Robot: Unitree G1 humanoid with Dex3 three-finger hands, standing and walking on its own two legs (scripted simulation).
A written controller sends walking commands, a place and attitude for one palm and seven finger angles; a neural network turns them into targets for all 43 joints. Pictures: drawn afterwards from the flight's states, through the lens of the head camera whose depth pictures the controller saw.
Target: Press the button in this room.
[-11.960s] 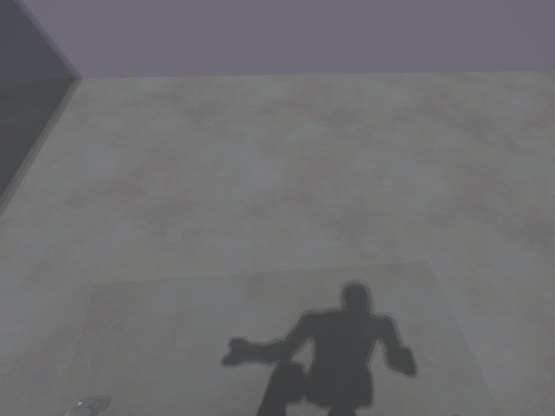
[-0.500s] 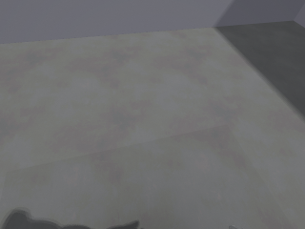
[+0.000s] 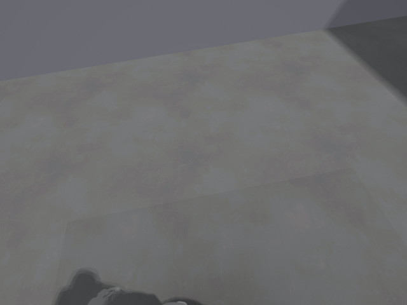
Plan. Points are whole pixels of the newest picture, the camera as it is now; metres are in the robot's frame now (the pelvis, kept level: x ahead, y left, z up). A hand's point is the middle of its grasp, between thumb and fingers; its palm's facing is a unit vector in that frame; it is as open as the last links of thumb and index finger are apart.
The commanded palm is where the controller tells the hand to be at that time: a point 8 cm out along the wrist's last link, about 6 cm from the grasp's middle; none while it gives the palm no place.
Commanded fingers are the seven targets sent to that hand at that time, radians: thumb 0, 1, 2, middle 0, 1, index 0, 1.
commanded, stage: turn or walk to find it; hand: left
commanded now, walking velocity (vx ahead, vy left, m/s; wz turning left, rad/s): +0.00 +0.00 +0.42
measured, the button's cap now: out of the picture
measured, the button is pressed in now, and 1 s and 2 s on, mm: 0 0 0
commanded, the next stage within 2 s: none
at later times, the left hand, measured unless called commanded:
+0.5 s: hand out of the picture -0.08 +0.21 -0.17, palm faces +0.31 -0.92 -0.25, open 7.4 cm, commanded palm none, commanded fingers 0.00 0.90 0.90 -0.20 -0.30 -0.20 -0.30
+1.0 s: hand out of the picture -0.04 +0.20 -0.15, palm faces +0.41 -0.87 -0.29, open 7.4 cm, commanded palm none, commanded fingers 0.00 0.90 0.90 -0.20 -0.30 -0.20 -0.30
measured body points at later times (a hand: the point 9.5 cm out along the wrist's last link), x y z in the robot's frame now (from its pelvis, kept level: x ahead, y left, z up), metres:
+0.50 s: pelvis -0.04 +0.01 +0.00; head -0.01 +0.02 +0.44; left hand -0.09 +0.26 -0.15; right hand +0.12 -0.22 -0.14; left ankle -0.08 +0.12 -0.73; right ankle +0.01 -0.09 -0.73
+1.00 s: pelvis -0.06 -0.02 +0.00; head -0.01 -0.04 +0.44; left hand -0.06 +0.25 -0.13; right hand +0.08 -0.23 -0.17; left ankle -0.08 +0.11 -0.73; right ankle -0.02 -0.12 -0.73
